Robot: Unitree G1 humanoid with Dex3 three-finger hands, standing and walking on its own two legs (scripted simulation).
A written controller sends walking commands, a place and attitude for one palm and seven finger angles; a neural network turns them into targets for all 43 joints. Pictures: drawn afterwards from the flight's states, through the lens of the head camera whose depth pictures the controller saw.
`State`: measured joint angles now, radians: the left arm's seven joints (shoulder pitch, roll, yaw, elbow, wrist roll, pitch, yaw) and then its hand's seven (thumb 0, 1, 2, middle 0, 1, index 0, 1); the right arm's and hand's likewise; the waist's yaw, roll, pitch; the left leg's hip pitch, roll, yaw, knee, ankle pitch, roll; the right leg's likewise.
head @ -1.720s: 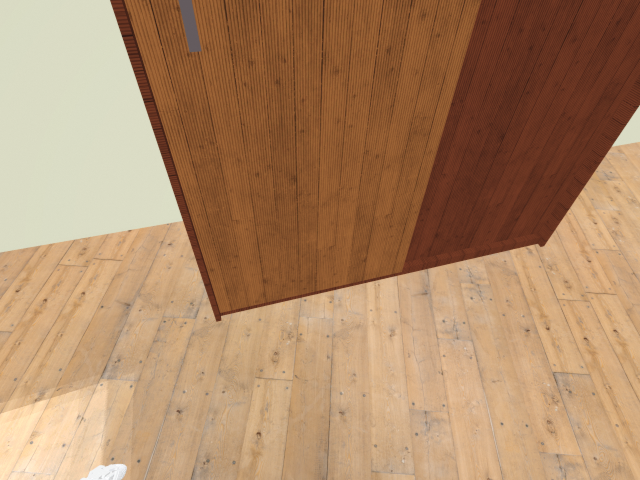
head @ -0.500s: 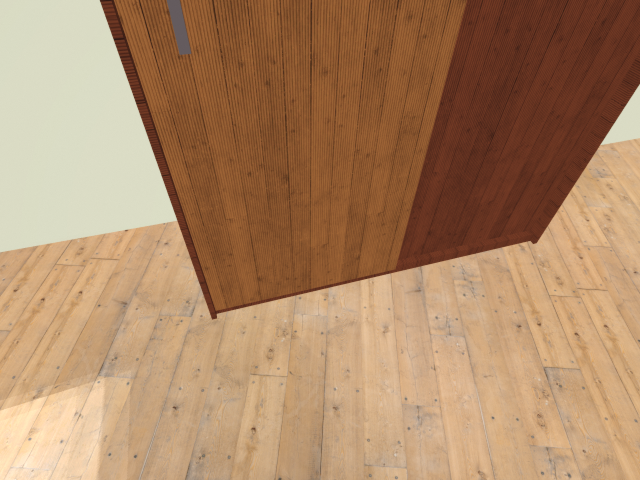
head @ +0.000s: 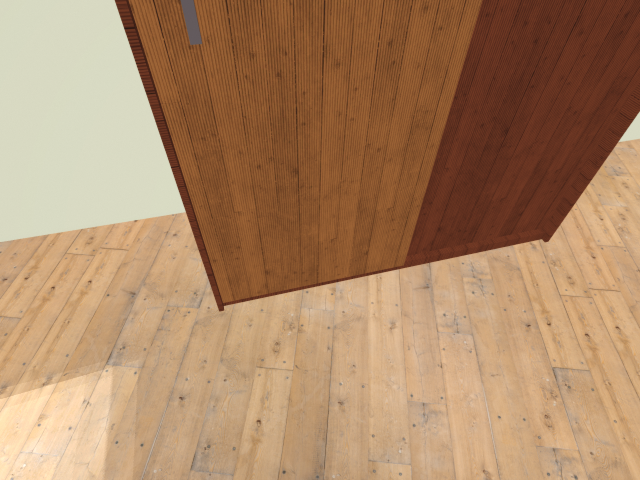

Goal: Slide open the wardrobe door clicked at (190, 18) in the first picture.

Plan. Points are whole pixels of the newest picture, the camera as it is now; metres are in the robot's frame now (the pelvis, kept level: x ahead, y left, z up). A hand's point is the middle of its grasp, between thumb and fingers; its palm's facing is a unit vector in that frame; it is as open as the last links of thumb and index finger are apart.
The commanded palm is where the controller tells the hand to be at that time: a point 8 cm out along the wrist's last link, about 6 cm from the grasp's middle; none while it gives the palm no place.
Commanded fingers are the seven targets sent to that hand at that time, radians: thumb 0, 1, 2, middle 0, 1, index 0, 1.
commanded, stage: turn to face it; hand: left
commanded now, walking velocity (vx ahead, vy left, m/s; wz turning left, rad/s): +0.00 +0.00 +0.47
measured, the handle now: out of the picture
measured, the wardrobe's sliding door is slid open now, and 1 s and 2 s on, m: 0.00 0.00 0.00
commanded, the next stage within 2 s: take the last steps up to it in 0.54 s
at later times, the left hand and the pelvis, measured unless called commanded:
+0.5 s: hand out of the picture -0.01 +0.24 -0.18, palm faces +0.18 -0.96 -0.21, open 7.3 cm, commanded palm none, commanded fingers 0.00 0.90 0.90 -0.20 -0.30 -0.20 -0.30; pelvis -0.02 +0.04 +0.00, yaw +10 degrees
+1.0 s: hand out of the picture -0.10 +0.12 -0.17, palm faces +0.35 -0.92 -0.16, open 7.3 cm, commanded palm none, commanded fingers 0.00 0.90 0.90 -0.20 -0.30 -0.20 -0.30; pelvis +0.00 -0.01 +0.00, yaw +15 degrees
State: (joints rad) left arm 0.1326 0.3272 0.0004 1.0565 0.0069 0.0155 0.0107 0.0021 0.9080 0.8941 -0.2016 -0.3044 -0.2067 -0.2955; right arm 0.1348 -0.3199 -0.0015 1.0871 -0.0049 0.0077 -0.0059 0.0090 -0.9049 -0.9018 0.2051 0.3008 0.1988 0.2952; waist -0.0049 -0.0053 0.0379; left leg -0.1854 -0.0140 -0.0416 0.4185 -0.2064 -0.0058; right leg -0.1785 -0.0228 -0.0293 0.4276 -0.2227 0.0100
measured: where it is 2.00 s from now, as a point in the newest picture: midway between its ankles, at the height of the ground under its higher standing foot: (307, 442)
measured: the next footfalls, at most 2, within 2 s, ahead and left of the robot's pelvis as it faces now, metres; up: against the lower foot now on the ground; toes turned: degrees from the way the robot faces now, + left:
right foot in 0.72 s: +0.01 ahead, -0.10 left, +0.00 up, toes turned +12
left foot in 1.20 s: +0.09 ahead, +0.16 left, +0.00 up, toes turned +23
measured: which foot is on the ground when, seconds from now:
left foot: down 0.00-0.72, up 0.74-1.00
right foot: down 0.00-0.22, up 0.24-0.70, down 0.72-1.00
